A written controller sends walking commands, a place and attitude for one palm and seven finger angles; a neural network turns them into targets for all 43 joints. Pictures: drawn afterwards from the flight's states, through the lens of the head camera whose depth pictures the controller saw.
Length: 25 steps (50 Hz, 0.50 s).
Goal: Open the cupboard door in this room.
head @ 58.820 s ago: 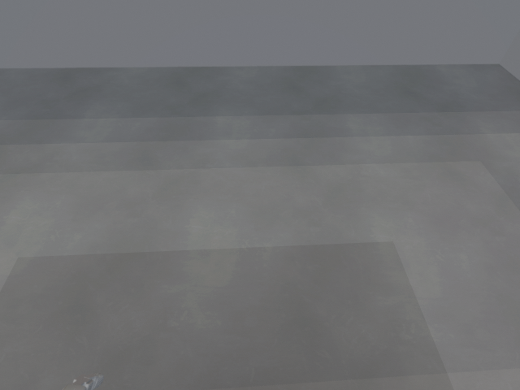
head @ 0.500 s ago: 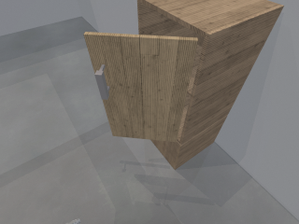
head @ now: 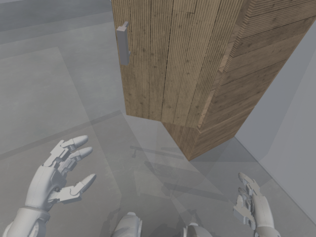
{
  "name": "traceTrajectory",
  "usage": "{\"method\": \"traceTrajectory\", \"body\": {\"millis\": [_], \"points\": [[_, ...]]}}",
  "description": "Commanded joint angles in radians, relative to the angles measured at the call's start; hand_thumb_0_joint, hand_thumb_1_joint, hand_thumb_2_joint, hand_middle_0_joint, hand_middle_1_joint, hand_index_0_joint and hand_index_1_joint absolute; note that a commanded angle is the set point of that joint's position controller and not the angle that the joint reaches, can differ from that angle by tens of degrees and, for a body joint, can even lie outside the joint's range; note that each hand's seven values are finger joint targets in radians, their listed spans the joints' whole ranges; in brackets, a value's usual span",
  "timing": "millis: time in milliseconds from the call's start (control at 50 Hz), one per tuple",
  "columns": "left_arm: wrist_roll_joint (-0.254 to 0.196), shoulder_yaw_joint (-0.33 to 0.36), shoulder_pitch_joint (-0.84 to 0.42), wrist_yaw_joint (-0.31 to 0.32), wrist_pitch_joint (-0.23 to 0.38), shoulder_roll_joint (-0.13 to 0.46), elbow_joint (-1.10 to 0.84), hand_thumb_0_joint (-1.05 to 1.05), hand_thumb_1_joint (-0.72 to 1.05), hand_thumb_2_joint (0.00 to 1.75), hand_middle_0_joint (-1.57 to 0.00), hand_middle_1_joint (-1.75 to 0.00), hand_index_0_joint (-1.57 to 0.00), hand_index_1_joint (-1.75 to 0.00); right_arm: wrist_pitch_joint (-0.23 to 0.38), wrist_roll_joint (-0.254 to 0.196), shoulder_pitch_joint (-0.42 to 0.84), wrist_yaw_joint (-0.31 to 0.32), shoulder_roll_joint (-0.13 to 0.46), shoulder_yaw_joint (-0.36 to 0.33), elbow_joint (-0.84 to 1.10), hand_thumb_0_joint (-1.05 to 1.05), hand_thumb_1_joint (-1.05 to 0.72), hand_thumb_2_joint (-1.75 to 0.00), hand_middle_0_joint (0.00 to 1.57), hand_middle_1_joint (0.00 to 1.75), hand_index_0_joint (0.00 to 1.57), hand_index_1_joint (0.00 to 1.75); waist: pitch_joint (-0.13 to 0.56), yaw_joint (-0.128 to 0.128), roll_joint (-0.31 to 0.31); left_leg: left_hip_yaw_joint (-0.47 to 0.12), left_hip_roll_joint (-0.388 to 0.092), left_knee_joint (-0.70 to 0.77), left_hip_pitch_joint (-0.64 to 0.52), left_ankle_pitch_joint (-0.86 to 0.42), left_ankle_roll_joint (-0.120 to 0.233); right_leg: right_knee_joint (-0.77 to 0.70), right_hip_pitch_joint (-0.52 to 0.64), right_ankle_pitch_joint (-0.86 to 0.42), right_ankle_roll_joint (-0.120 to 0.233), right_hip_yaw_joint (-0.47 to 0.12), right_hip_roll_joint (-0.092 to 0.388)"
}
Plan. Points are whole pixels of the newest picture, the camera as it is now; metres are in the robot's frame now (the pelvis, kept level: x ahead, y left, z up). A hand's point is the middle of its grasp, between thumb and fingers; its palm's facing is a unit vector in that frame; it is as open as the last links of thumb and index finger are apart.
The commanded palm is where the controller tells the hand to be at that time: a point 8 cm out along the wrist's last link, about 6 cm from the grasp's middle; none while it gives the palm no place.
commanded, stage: raise the hand with hooked fingers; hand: left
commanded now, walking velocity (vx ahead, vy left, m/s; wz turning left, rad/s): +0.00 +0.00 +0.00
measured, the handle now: (125, 43) +0.65 +0.19 +0.12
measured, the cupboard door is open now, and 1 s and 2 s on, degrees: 49 49 49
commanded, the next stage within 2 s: move the hooked fingers beside the handle in 1.52 s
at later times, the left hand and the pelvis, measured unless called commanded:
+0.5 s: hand (59, 152) +0.26 +0.25 +0.09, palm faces -0.09 -0.99 -0.05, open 12.5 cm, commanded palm +0.24 +0.31 +0.10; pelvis +0.01 +0.03 +0.03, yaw -1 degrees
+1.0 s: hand (45, 119) +0.31 +0.28 +0.13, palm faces -0.06 -1.00 -0.05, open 13.9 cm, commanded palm +0.29 +0.33 +0.14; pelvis +0.03 +0.02 +0.05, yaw -1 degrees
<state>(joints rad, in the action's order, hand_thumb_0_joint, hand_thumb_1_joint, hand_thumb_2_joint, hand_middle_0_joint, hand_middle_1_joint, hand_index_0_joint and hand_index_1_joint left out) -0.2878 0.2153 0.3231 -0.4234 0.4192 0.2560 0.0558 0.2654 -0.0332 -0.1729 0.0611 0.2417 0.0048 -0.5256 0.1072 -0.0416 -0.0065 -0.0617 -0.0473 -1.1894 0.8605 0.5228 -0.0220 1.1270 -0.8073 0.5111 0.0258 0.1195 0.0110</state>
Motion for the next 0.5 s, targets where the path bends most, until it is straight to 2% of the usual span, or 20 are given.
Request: {"method": "traceTrajectory", "body": {"millis": [0,40,60,100,160,200,260,280,320,360,380,420,460,480], "points": [[-0.028,0.106,-0.104,0.006,-0.047,0.191,-0.177,0.0,0.2,0.6,-0.25,-0.75,-0.25,-0.75,0.036,-0.012,-0.006,0.019,0.136,-0.053,0.135,0.0,-0.9,-0.9,0.2,0.3,0.2,0.3,0.193,0.053,-0.073,0.017,0.043,0.264,-0.165,-0.151,0.049,-0.268,0.126,-0.055,-0.005,-0.09,-0.032],[-0.042,0.133,-0.092,0.017,-0.084,0.201,-0.167,0.0,0.15,0.58,-0.25,-0.78,-0.25,-0.78,0.028,-0.011,0.005,0.018,0.13,-0.043,0.143,0.0,-0.9,-0.9,0.2,0.3,0.2,0.3,0.192,0.038,-0.064,0.016,0.046,0.293,-0.161,-0.145,0.046,-0.286,0.158,-0.034,-0.007,-0.083,-0.027],[-0.052,0.161,-0.084,0.017,-0.096,0.22,-0.136,0.0,0.13,0.57,-0.25,-0.8,-0.25,-0.8,0.026,-0.007,0.015,0.019,0.13,-0.038,0.147,0.0,-0.9,-0.9,0.2,0.3,0.2,0.3,0.183,0.021,-0.06,0.012,0.047,0.301,-0.159,-0.16,0.044,-0.281,0.171,-0.043,0.0,-0.076,-0.033],[-0.061,0.167,-0.096,0.024,-0.09,0.215,-0.143,0.0,0.08,0.55,-0.26,-0.82,-0.26,-0.82,0.026,-0.006,0.004,0.018,0.129,-0.036,0.148,0.0,-0.9,-0.9,0.2,0.3,0.2,0.3,0.184,0.029,-0.036,0.017,0.047,0.314,-0.166,-0.16,0.043,-0.295,0.175,-0.04,-0.007,-0.073,-0.028],[-0.077,0.17,-0.136,0.021,-0.065,0.216,-0.098,0.0,0.01,0.52,-0.26,-0.87,-0.26,-0.87,0.036,-0.003,-0.006,0.018,0.139,-0.032,0.144,0.0,-0.9,-0.9,0.2,0.3,0.2,0.3,0.132,0.038,0.014,0.012,0.048,0.326,-0.139,-0.128,0.042,-0.31,0.161,0.009,-0.006,-0.078,-0.031],[-0.074,0.161,-0.154,0.009,-0.036,0.219,-0.127,0.0,-0.03,0.5,-0.27,-0.9,-0.27,-0.9,0.051,-0.004,-0.028,0.014,0.148,-0.034,0.14,0.0,-0.9,-0.9,0.2,0.3,0.2,0.3,0.175,0.039,-0.048,0.018,0.05,0.337,-0.18,-0.132,0.042,-0.303,0.165,-0.013,-0.004,-0.074,-0.027],[-0.072,0.147,-0.173,-0.005,-0.029,0.22,-0.113,0.0,-0.1,0.47,-0.27,-0.94,-0.27,-0.94,0.065,-0.007,-0.048,0.012,0.16,-0.037,0.133,0.0,-0.9,-0.9,0.2,0.3,0.2,0.3,0.168,0.051,-0.023,0.007,0.046,0.354,-0.211,-0.142,0.045,-0.298,0.157,-0.053,-0.002,-0.058,-0.036],[-0.072,0.15,-0.199,-0.008,-0.027,0.23,-0.127,0.0,-0.13,0.46,-0.27,-0.96,-0.27,-0.96,0.068,-0.009,-0.054,0.014,0.164,-0.039,0.128,0.0,-0.9,-0.9,0.2,0.3,0.2,0.3,0.176,0.056,-0.042,0.009,0.046,0.357,-0.225,-0.151,0.044,-0.3,0.16,-0.068,-0.004,-0.057,-0.033],[-0.07,0.168,-0.191,-0.008,-0.033,0.246,-0.12,0.0,-0.17,0.44,-0.28,-0.99,-0.28,-0.99,0.07,-0.01,-0.063,0.015,0.167,-0.04,0.124,0.0,-0.9,-0.9,0.2,0.3,0.2,0.3,0.176,0.05,-0.069,0.01,0.045,0.369,-0.245,-0.164,0.042,-0.302,0.168,-0.088,-0.003,-0.053,-0.032],[-0.07,0.185,-0.231,-0.006,-0.041,0.272,-0.124,0.0,-0.22,0.42,-0.28,-1.02,-0.28,-1.02,0.068,-0.009,-0.067,0.017,0.174,-0.039,0.121,0.0,-0.9,-0.9,0.2,0.3,0.2,0.3,0.166,0.049,-0.071,0.001,0.043,0.379,-0.263,-0.19,0.04,-0.295,0.177,-0.119,0.002,-0.044,-0.039],[-0.07,0.195,-0.234,-0.006,-0.042,0.281,-0.138,0.0,-0.24,0.41,-0.28,-1.03,-0.28,-1.03,0.067,-0.009,-0.068,0.017,0.172,-0.04,0.123,0.0,-0.9,-0.9,0.2,0.3,0.2,0.3,0.187,0.042,-0.094,0.003,0.043,0.386,-0.283,-0.21,0.038,-0.297,0.189,-0.136,0.003,-0.043,-0.036],[-0.071,0.188,-0.231,-0.001,-0.051,0.268,-0.133,0.0,-0.29,0.39,-0.29,-1.07,-0.29,-1.07,0.064,-0.012,-0.068,0.017,0.169,-0.038,0.124,0.0,-0.9,-0.9,0.2,0.3,0.2,0.3,0.174,0.044,-0.109,0.0,0.039,0.4,-0.307,-0.224,0.034,-0.302,0.192,-0.155,0.002,-0.036,-0.038],[-0.071,0.218,-0.254,0.0,-0.06,0.303,-0.126,0.0,-0.34,0.37,-0.29,-1.1,-0.29,-1.1,0.059,-0.009,-0.074,0.018,0.175,-0.037,0.123,0.0,-0.9,-0.9,0.2,0.3,0.2,0.3,0.173,0.041,-0.101,-0.005,0.038,0.401,-0.319,-0.269,0.031,-0.3,0.212,-0.191,0.007,-0.032,-0.044],[-0.072,0.211,-0.252,-0.003,-0.067,0.291,-0.117,0.0,-0.36,0.36,-0.29,-1.11,-0.29,-1.11,0.054,-0.01,-0.073,0.016,0.173,-0.036,0.127,0.0,-0.9,-0.9,0.2,0.3,0.2,0.3,0.176,0.042,-0.102,0.0,0.038,0.404,-0.329,-0.283,0.031,-0.306,0.216,-0.206,0.003,-0.031,-0.042]]}}
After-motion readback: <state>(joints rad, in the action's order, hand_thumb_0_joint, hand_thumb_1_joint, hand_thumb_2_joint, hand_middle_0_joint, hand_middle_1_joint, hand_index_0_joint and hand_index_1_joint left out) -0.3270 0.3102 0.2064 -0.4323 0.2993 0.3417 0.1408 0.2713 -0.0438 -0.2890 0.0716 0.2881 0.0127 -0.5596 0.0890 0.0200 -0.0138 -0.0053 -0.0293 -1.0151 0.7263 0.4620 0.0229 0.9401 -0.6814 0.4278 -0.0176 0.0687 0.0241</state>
